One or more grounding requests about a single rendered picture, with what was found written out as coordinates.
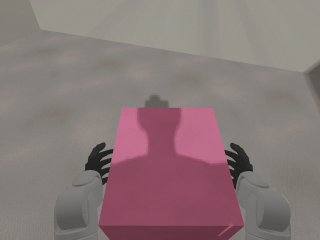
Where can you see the right robot hand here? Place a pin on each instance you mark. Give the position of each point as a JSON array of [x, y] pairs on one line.
[[242, 163]]

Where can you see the carton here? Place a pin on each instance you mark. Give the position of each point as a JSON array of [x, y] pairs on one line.
[[169, 178]]

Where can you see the left robot forearm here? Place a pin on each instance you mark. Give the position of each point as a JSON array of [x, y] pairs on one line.
[[76, 208]]

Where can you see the left robot hand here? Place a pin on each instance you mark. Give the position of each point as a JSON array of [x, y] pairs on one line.
[[94, 162]]

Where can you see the right robot forearm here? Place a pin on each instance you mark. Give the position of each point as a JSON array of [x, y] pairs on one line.
[[267, 211]]

